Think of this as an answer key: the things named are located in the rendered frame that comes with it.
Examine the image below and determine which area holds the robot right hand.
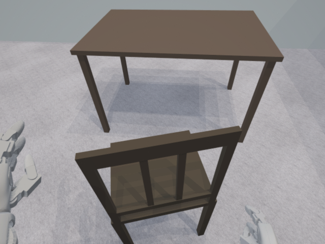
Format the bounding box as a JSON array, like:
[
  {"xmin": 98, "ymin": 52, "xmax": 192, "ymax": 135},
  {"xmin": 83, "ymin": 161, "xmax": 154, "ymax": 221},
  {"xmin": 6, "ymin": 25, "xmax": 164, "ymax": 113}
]
[{"xmin": 240, "ymin": 205, "xmax": 279, "ymax": 244}]

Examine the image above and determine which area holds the robot left forearm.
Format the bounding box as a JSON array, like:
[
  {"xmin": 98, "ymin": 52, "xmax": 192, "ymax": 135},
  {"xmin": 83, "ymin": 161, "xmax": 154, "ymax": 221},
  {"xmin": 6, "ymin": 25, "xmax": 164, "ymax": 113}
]
[{"xmin": 0, "ymin": 212, "xmax": 18, "ymax": 244}]

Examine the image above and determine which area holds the robot left hand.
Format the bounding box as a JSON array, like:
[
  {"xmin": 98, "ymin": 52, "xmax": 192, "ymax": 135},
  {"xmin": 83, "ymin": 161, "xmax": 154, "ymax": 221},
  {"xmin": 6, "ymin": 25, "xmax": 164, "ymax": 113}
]
[{"xmin": 0, "ymin": 120, "xmax": 41, "ymax": 213}]

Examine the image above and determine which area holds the table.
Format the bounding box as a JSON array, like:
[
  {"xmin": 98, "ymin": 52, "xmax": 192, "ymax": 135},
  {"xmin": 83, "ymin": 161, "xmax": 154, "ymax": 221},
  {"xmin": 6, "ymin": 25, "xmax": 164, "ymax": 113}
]
[{"xmin": 70, "ymin": 9, "xmax": 284, "ymax": 143}]

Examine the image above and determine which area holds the chair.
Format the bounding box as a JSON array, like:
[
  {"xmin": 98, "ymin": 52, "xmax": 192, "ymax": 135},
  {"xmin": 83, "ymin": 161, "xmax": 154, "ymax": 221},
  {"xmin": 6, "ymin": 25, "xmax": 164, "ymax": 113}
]
[{"xmin": 75, "ymin": 126, "xmax": 242, "ymax": 244}]

